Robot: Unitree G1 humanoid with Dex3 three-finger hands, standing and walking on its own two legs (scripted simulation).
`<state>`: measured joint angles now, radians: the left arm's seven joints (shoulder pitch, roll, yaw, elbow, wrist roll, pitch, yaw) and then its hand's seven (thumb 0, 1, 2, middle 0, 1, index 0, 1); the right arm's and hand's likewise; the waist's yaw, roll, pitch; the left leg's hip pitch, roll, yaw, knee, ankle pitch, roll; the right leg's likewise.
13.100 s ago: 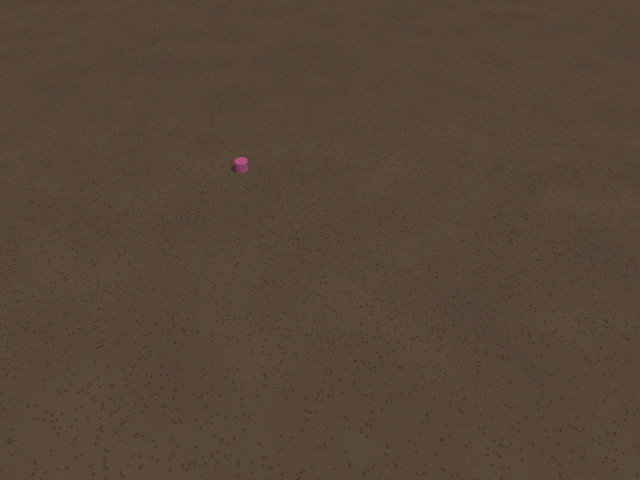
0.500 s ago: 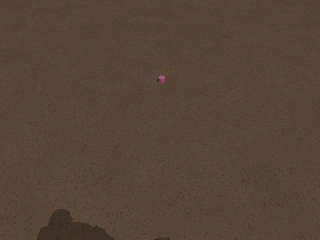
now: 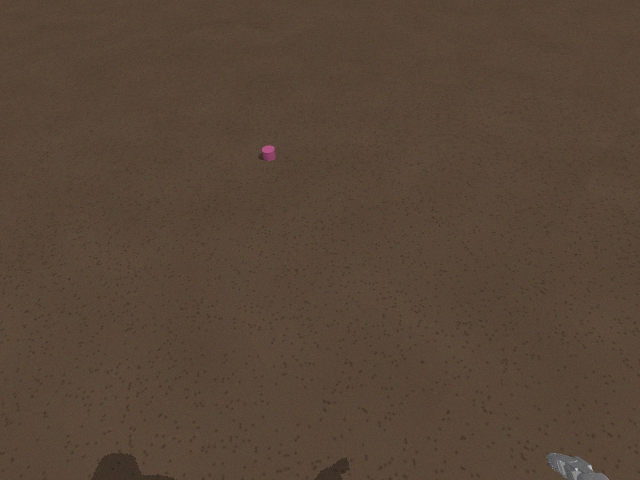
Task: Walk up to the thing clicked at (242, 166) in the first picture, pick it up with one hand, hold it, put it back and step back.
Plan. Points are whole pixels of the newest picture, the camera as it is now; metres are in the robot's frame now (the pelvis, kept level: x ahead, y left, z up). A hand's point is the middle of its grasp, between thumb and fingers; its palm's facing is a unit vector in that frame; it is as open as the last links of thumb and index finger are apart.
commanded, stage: walk up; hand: left
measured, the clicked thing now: (268, 153) +1.75 +0.29 -0.74
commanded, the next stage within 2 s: none
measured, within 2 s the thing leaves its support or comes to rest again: neither
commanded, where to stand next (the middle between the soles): +1.43 +0.58 m, yaw -75 degrees
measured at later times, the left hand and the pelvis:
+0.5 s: hand (125, 386) +0.31 +0.32 -0.12, palm faces -0.29 -0.82 -0.50, open 7.4 cm; pelvis +0.23 +0.03 -0.01, yaw -19 degrees
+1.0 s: hand (212, 175) +0.81 +0.27 -0.12, palm faces -0.55 -0.65 -0.52, open 7.4 cm; pelvis +0.53 +0.11 -0.02, yaw -35 degrees
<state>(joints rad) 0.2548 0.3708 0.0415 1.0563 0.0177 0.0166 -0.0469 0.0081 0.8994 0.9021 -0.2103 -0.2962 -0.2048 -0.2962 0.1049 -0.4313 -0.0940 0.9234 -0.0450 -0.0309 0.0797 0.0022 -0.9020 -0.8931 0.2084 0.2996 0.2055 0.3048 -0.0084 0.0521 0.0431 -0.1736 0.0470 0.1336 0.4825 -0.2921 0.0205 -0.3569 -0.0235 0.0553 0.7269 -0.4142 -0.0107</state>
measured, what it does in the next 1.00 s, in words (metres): walks ahead, turning right: right foot, then left foot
